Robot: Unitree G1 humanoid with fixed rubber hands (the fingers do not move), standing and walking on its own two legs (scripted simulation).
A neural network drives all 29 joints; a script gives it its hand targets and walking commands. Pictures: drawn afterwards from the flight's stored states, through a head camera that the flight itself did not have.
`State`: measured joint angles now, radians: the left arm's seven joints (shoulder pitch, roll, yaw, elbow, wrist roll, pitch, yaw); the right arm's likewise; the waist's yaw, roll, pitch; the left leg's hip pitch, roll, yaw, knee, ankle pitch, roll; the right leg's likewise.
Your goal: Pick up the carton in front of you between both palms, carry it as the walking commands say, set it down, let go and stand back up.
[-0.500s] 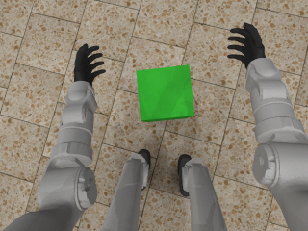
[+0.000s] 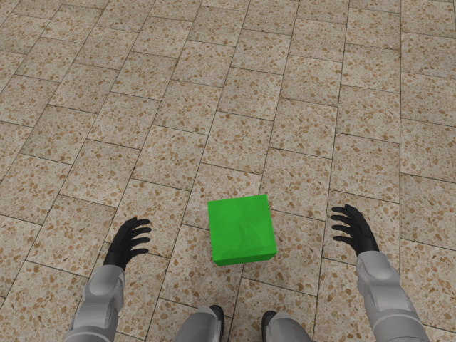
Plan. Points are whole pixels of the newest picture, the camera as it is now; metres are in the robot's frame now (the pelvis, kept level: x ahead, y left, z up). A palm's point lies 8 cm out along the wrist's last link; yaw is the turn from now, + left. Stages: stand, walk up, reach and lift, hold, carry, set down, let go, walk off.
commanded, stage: let go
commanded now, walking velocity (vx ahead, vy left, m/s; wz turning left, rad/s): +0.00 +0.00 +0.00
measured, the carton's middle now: (240, 232) +0.40 +0.01 -0.62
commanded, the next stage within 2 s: stand in 0.74 s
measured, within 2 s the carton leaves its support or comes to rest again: neither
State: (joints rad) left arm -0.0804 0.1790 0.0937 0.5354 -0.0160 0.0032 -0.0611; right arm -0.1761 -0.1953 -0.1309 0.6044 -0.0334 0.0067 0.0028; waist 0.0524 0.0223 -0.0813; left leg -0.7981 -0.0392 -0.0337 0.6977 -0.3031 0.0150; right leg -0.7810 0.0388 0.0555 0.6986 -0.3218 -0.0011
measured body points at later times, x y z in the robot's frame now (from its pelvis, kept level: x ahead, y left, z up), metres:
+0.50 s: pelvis +0.01 -0.01 +0.03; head +0.02 -0.01 +0.48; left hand +0.18 +0.22 -0.04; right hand +0.18 -0.24 -0.04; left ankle +0.00 +0.11 -0.71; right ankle -0.01 -0.12 -0.71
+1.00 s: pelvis +0.02 +0.00 +0.03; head +0.02 +0.01 +0.48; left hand +0.16 +0.29 -0.07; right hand +0.16 -0.29 -0.06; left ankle +0.00 +0.11 -0.71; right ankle -0.01 -0.12 -0.71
